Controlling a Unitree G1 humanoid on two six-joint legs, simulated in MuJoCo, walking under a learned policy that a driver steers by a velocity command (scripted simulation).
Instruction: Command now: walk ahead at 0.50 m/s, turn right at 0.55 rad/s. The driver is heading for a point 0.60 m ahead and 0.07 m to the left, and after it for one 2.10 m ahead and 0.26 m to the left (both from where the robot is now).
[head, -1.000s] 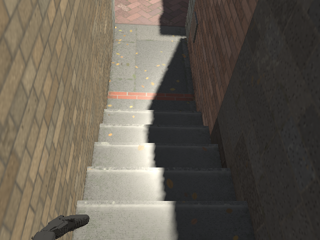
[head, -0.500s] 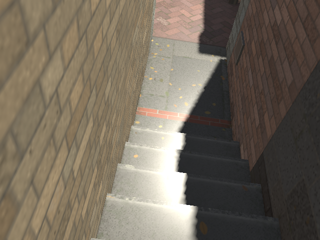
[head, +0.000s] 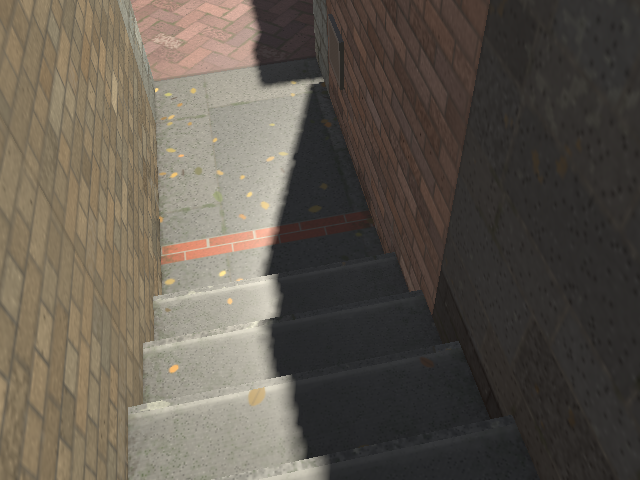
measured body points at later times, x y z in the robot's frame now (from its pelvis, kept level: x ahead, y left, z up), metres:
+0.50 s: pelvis +0.31 -0.02 -0.10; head +0.33 -0.06 +0.35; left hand +0.26 +0.24 -0.22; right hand +0.53 -0.27 -0.18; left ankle +0.44 +0.06 -0.82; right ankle +0.07 -0.10 -0.72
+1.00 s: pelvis +0.69 -0.03 -0.30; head +0.71 -0.05 +0.15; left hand +0.83 +0.25 -0.37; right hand +0.71 -0.30 -0.44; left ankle +0.44 +0.05 -0.84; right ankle +0.77 -0.12 -1.05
